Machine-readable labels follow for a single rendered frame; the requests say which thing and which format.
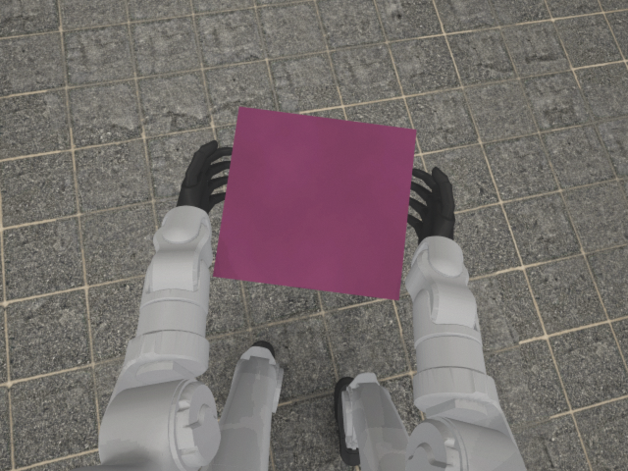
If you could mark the right robot forearm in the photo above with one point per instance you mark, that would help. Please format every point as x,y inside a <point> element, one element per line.
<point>451,379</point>

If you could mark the carton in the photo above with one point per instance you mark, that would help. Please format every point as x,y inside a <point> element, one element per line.
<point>316,203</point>

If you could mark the left robot forearm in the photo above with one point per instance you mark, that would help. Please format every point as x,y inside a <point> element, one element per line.
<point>170,341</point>

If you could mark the robot left hand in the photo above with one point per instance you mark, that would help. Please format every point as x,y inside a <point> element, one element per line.
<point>197,185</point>

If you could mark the robot right upper arm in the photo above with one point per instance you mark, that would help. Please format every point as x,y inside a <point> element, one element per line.
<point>444,444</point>

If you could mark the robot left upper arm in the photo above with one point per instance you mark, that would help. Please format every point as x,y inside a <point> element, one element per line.
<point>171,426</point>

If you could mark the robot right hand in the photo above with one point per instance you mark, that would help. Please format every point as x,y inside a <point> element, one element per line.
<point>438,216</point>

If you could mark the robot right foot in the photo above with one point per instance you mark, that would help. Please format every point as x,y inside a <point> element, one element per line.
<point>350,456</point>

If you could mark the left robot thigh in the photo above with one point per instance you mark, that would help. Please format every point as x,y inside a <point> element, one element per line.
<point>245,423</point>

